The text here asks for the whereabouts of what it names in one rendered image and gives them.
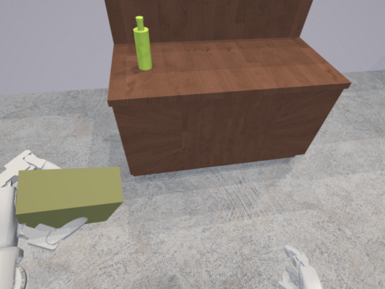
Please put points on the sponge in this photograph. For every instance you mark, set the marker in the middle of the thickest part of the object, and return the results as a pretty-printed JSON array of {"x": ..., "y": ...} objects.
[{"x": 55, "y": 197}]

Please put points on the robot right hand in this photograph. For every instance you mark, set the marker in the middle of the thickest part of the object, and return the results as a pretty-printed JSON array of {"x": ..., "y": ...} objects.
[{"x": 306, "y": 277}]

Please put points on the robot left hand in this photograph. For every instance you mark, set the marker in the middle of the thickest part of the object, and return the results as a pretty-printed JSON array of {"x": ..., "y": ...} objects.
[{"x": 42, "y": 236}]

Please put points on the table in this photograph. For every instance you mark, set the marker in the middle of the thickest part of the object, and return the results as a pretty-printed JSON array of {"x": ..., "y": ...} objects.
[{"x": 231, "y": 82}]

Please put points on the left robot forearm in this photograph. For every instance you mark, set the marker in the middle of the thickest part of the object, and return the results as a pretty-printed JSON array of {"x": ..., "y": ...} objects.
[{"x": 12, "y": 274}]

